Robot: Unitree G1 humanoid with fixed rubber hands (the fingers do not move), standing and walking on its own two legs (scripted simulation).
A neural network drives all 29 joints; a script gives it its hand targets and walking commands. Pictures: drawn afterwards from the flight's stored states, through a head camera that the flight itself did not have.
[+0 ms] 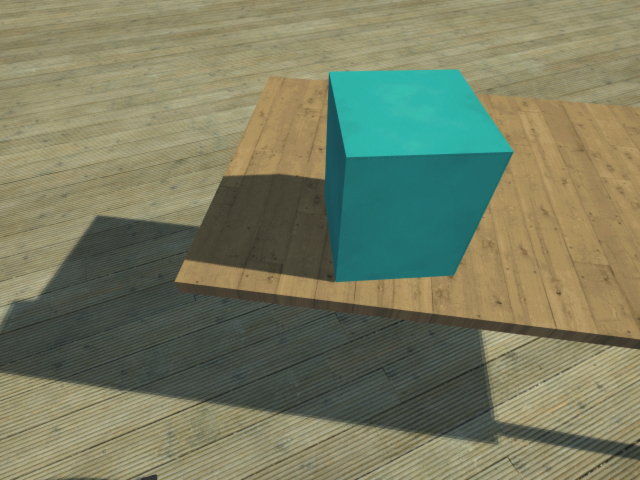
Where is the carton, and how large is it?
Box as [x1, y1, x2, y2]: [324, 69, 513, 281]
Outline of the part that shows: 457,69 329,72 324,195 336,281 453,275 513,151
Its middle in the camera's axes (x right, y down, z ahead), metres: +0.12 -0.10 +0.61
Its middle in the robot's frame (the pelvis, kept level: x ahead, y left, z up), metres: +0.54 -0.08 +0.08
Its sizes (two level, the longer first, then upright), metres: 0.210 0.200 0.250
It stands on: a table, 0.71 m high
